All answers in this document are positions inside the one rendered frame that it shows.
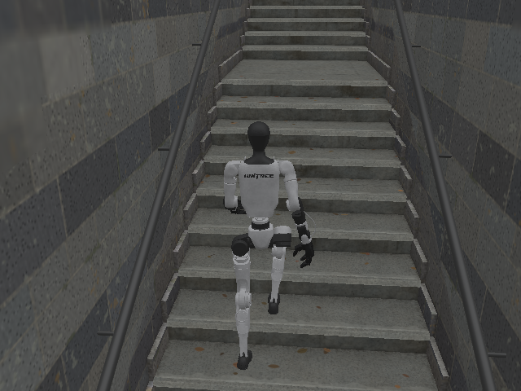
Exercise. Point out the robot right hand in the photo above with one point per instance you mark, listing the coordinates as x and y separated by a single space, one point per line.
309 253

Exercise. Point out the left robot forearm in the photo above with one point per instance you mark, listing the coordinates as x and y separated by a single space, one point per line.
233 209

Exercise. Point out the left robot upper arm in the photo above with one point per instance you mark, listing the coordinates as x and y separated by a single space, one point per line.
231 170

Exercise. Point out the robot left hand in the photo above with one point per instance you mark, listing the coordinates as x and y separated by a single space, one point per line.
238 211

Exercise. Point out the robot left foot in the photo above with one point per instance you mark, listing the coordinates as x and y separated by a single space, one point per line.
244 361

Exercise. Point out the robot left thigh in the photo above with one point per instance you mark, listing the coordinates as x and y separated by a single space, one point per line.
241 257

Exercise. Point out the right robot forearm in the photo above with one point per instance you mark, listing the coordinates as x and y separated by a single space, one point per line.
301 224

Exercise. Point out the right robot upper arm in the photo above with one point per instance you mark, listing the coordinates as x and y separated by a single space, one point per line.
286 168

